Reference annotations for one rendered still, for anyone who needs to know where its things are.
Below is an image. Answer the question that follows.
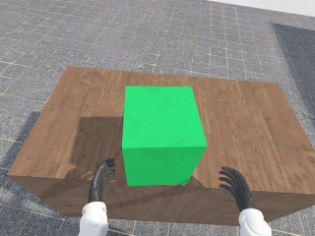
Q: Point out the robot right hand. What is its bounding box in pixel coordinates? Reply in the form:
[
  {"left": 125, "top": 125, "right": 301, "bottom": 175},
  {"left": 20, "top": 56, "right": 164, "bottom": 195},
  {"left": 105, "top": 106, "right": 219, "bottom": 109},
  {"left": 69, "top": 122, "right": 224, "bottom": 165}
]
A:
[{"left": 219, "top": 166, "right": 256, "bottom": 211}]

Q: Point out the robot left hand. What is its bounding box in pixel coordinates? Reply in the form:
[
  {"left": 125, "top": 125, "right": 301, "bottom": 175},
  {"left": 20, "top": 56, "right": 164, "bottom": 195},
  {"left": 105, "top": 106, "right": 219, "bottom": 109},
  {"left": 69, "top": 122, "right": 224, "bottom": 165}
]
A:
[{"left": 88, "top": 158, "right": 115, "bottom": 204}]

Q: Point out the pedestal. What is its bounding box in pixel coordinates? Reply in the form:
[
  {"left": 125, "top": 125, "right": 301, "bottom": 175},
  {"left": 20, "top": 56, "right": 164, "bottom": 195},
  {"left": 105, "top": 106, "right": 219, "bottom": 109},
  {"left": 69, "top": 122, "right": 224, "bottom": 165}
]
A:
[{"left": 7, "top": 66, "right": 315, "bottom": 226}]

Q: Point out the carton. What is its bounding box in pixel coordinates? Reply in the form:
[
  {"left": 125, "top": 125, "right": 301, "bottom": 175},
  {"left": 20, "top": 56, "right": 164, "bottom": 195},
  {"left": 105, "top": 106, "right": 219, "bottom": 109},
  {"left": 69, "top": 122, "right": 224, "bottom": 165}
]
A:
[{"left": 122, "top": 86, "right": 207, "bottom": 187}]

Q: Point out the right robot forearm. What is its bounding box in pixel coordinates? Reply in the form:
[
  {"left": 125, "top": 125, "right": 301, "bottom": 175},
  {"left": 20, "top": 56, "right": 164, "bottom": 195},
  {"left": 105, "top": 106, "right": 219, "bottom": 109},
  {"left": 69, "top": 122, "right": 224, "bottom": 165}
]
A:
[{"left": 238, "top": 208, "right": 272, "bottom": 236}]

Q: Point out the left robot forearm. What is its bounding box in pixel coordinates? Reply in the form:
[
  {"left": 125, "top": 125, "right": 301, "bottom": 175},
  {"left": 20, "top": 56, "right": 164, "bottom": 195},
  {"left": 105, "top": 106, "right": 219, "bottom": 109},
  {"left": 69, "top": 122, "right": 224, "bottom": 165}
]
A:
[{"left": 78, "top": 202, "right": 108, "bottom": 236}]

